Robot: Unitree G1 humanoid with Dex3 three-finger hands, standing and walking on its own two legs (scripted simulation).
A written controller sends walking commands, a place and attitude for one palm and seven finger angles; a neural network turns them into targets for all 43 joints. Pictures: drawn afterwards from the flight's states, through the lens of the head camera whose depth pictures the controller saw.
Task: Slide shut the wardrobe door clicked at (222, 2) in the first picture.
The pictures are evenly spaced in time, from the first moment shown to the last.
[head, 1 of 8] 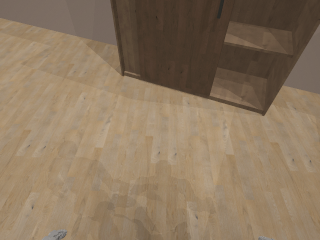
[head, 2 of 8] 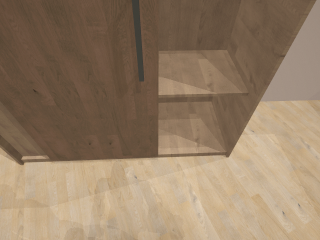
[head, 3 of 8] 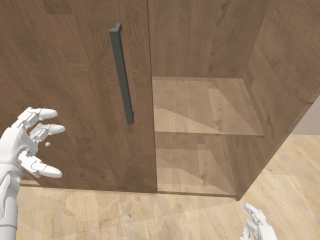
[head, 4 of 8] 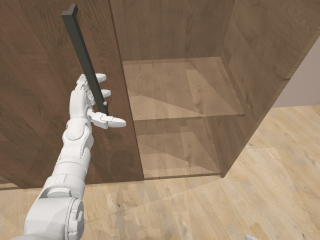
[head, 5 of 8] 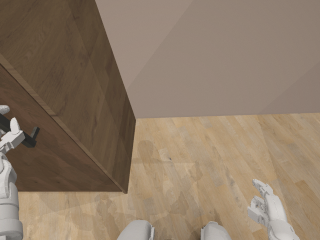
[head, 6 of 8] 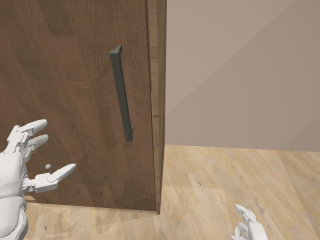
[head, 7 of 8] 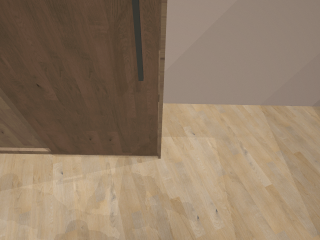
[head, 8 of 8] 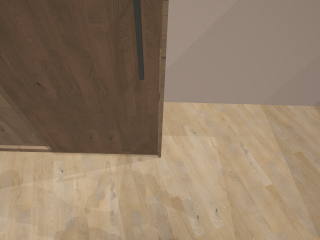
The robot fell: no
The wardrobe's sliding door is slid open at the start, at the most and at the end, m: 0.49 0.49 0.00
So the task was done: yes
